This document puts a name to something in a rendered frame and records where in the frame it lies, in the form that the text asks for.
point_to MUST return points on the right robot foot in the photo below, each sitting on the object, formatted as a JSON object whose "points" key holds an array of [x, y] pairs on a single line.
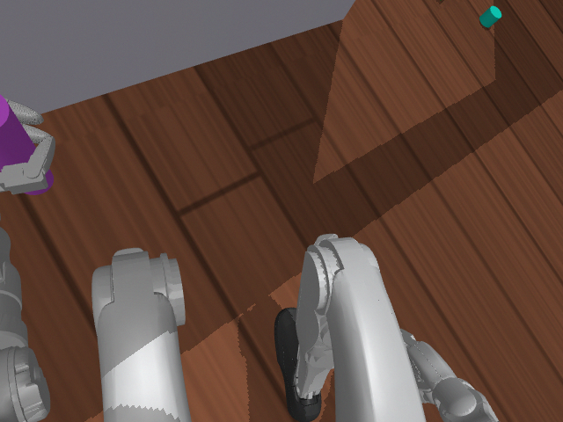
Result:
{"points": [[286, 346]]}

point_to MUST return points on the right robot hand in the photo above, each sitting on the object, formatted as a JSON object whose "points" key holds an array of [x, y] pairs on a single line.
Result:
{"points": [[429, 368]]}

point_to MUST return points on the left robot hand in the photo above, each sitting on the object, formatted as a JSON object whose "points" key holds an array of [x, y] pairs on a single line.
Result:
{"points": [[28, 177]]}

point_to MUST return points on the right robot arm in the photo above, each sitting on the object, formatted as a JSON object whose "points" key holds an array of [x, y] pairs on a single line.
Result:
{"points": [[457, 401]]}

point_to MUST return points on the left robot arm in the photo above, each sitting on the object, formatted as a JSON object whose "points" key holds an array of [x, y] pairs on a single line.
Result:
{"points": [[24, 394]]}

